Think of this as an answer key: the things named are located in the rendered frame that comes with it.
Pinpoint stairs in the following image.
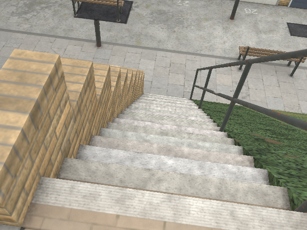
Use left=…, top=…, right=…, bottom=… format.
left=57, top=93, right=291, bottom=211

